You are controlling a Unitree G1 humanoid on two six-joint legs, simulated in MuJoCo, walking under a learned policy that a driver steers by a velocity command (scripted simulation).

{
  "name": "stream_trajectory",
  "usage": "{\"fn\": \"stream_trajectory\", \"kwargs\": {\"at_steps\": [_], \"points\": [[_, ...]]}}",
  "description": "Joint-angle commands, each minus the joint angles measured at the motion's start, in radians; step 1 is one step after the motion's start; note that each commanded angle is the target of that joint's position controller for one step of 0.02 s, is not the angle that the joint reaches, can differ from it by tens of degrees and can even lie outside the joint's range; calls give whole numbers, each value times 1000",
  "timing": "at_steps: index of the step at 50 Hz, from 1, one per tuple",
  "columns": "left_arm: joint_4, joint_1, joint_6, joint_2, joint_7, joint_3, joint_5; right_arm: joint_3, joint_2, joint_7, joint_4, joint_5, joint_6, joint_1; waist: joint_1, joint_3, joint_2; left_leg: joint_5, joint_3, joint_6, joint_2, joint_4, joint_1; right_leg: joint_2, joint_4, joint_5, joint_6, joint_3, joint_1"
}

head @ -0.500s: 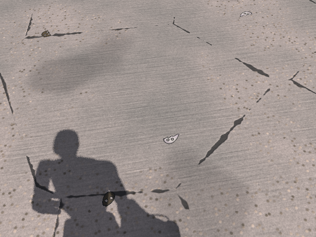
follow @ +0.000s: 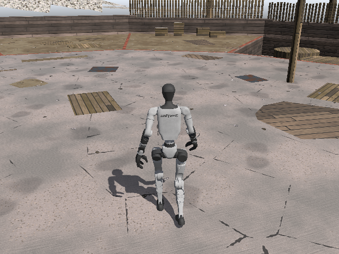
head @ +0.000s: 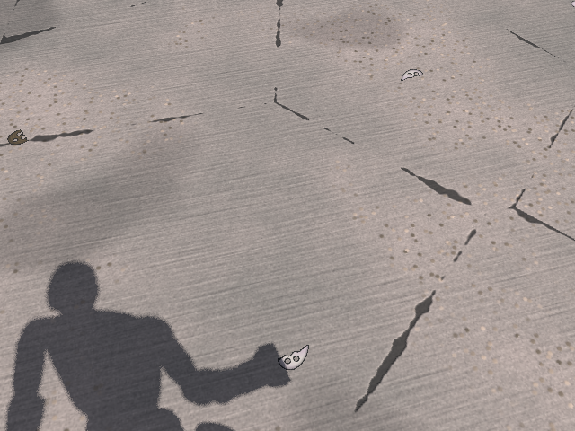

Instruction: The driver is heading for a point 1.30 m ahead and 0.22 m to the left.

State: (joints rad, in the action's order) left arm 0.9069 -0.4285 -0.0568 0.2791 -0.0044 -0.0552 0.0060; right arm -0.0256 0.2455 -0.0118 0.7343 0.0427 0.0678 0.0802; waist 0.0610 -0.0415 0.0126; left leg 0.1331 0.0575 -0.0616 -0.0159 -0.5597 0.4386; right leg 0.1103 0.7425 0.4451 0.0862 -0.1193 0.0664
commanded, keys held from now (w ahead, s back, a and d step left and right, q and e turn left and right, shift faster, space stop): w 1.00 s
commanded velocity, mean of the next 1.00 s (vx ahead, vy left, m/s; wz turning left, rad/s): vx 0.50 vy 0.00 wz -0.04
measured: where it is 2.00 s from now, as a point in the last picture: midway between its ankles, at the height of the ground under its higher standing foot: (308, 222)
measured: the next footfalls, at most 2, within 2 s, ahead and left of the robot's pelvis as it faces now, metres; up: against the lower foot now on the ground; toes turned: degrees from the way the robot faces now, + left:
right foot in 0.48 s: +0.41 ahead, -0.10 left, +0.00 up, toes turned -4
left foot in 1.02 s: +0.71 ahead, +0.08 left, +0.00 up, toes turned +4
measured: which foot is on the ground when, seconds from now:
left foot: down 0.00-0.50, up 0.52-1.00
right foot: up 0.00-0.46, down 0.48-1.00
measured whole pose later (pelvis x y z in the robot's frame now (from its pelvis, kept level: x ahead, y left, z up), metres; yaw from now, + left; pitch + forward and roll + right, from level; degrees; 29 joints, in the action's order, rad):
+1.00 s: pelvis +0.54 -0.01 +0.01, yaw +0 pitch +1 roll -2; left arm 1.04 -0.45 -0.08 0.21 -0.01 -0.03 0.02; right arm -0.02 0.22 -0.03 0.82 0.03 0.04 0.03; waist 0.07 -0.05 -0.02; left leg 0.11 0.08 -0.08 0.03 -0.54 0.49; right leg 0.06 0.23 0.37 0.04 0.07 -0.13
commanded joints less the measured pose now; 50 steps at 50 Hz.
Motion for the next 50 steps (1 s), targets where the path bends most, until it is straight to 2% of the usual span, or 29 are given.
{"fn": "stream_trajectory", "kwargs": {"at_steps": [1, 2, 3, 4, 5, 7, 10, 13, 15, 18, 21, 22, 23, 24, 25, 26, 27, 28, 29, 30, 31, 33, 35, 38, 41, 45, 48, 49, 50], "points": [[-76, -19, -14, 114, 1, -18, 16, -65, 184, 5, 28, -22, -11, 260, -99, 136, -101, 310, -668, -210, 400, 304, -532, -56, 546, -15, 5, -9, 548], [-87, 46, -15, 100, 11, -12, 20, -49, 124, -1, 21, -24, -8, 194, -89, 58, -36, 264, -535, -186, 348, 333, -412, -95, 494, -83, 4, -2, 537], [-93, 69, -10, 83, 18, -9, 20, -40, 100, 0, 29, -20, -3, 173, -69, 17, -55, 183, -431, -154, 296, 361, -342, -126, 436, -112, 1, 14, 514], [-92, 64, 1, 75, 24, -7, 31, -33, 84, 3, 45, -24, 3, 174, -49, -1, -78, 107, -352, -127, 251, 384, -290, -146, 395, -131, -9, 26, 479], [-81, 41, 11, 64, 30, -2, 36, -34, 92, 3, 58, -25, 12, 188, -40, 12, -107, 19, -314, -131, 242, 390, -270, -147, 382, -144, -20, 42, 448], [-85, 62, 18, 54, 35, 3, 38, -39, 108, -2, 86, -34, 27, 227, -35, 16, -95, -92, -263, -151, 232, 410, -281, -163, 353, -176, -39, 69, 477], [-125, 193, 21, 47, 41, 10, 36, -40, 112, -4, 118, -37, 31, 273, -55, -19, -81, -147, -195, -154, 209, 453, -313, -201, 236, -278, -66, 107, 573], [-161, 313, 17, 19, 45, 25, 30, -39, 110, -6, 145, -40, 29, 311, -81, -29, -82, -220, -127, -132, 170, 450, -331, -199, 51, -381, -81, 149, 559], [-178, 378, 14, 7, 47, 34, 25, -42, 124, -4, 162, -38, 29, 343, -100, -27, -86, -263, -108, -124, 174, 439, -351, -185, -51, -426, -78, 170, 522], [-196, 441, 11, 22, 41, 33, 23, -41, 128, 2, 188, -33, 24, 385, -117, -35, -84, -332, -114, -118, 207, 405, -427, -167, -132, -419, -57, 180, 503], [-197, 425, 4, 41, 34, 25, 26, -44, 144, 12, 203, -26, 16, 376, -90, -27, -89, -488, -117, -103, 241, 322, -502, -139, -193, -321, -15, 183, 441], [-178, 364, -1, 52, 28, 18, 28, -46, 152, 15, 206, -24, 13, 364, -59, 5, -92, -614, -105, -91, 237, 242, -511, -111, -220, -283, 3, 192, 355], [-133, 236, -10, 65, 21, 8, 34, -45, 152, 15, 209, -27, 8, 353, 0, 71, -69, -686, -73, -74, 206, 88, -490, -82, -287, -303, 27, 208, 192], [-81, 64, -21, 111, 10, -10, 51, -36, 132, 15, 198, -32, 8, 349, 63, 178, -30, -549, -41, -53, 164, -126, -354, -154, -291, -299, 68, 130, -59], [-70, -60, -21, 227, -2, -42, 73, -10, 31, 6, 151, -65, 11, 424, 62, 338, 175, -83, 29, -2, 37, -507, -8, -462, -322, -191, 184, -296, -396], [-61, -50, -6, 215, 4, -45, 31, -30, 97, 11, 167, -45, 7, 421, 58, 366, 187, 405, -57, -8, -52, -677, 148, -543, -451, -183, 234, -557, -388], [-68, 52, -1, 167, 7, -33, 11, -43, 130, 12, 155, -29, 3, 340, 17, 191, 87, 332, -113, -20, 18, -716, 214, -488, -460, -143, 205, -403, -251], [-78, 127, -5, 104, 10, -17, 10, -37, 107, 4, 143, -30, 8, 292, -8, 95, 48, 252, -112, -22, 56, -666, 204, -445, -500, -182, 180, -287, -113], [-74, 162, -12, 68, 11, -7, 12, -35, 88, 0, 146, -30, 5, 280, -38, 41, 47, 207, -106, -19, 87, -599, 162, -392, -540, -232, 140, -194, -17], [-63, 175, -18, 49, 9, 0, 7, -33, 77, -5, 152, -14, -9, 297, -69, 14, 60, 182, -100, -7, 104, -557, 112, -353, -570, -271, 112, -125, 58], [-54, 168, -25, 48, 9, 0, 9, -30, 62, -11, 164, -6, -21, 315, -81, 17, 76, 167, -90, 4, 107, -542, 72, -340, -585, -324, 113, -93, 95], [-27, 132, -41, 64, 9, -6, 2, -29, 54, -20, 157, -3, -33, 288, -90, 15, 53, 125, -72, 24, 115, -515, 94, -327, -613, -396, 132, -48, 94], [-6, 102, -47, 74, 9, -9, 1, -30, 58, -25, 132, -5, -38, 208, -83, -13, 43, 51, -59, 41, 133, -451, 161, -314, -643, -414, 134, -10, 77], [24, 51, -43, 64, 11, -6, -1, -25, 50, -26, 95, -10, -37, 87, -59, -38, 37, -49, -37, 60, 139, -311, 215, -289, -653, -466, 125, 38, 39], [50, 5, -43, 69, 10, -5, 1, -13, 34, -27, 65, -15, -33, -14, -31, -48, 41, -125, -7, 57, 117, -165, 189, -280, -643, -542, 113, 73, 6], [89, -56, -38, 76, 1, -4, 11, -11, 45, -21, 31, -16, -27, -105, -7, -62, 46, -112, 7, 25, 90, -57, 188, -317, -602, -640, 109, 77, -114], [104, -38, -32, 92, -9, -8, 17, -18, 62, -15, 28, -15, -16, -81, -38, -49, 52, -9, 19, -20, 55, 2, 112, -341, -512, -835, 91, 88, -181], [106, -22, -31, 101, -11, -11, 19, -25, 73, -9, 48, -14, -11, -17, -69, -15, 59, 31, 32, -38, 24, 22, 17, -336, -430, -976, 77, 101, -182], [107, -6, -26, 105, -10, -11, 17, -35, 85, -1, 92, -10, -3, 115, -129, 52, 42, 16, 51, -61, -10, 80, -143, -309, -273, -1056, 61, 128, -162]]}}
Keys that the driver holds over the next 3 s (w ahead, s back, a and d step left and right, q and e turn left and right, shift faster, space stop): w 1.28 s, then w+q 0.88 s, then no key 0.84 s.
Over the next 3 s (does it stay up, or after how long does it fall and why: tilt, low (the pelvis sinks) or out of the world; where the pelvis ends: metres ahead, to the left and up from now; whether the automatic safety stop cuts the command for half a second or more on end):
stays up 1.29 0.14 0.02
